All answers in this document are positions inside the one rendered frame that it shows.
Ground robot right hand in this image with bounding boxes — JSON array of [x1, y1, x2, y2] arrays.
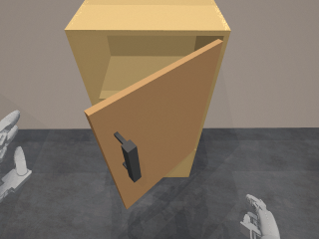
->
[[240, 194, 280, 239]]

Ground cupboard door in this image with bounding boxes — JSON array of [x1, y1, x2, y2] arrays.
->
[[84, 39, 223, 209]]

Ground handle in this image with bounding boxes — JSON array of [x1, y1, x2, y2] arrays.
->
[[114, 132, 142, 182]]

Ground robot left hand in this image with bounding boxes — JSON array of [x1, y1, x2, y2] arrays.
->
[[0, 110, 32, 202]]

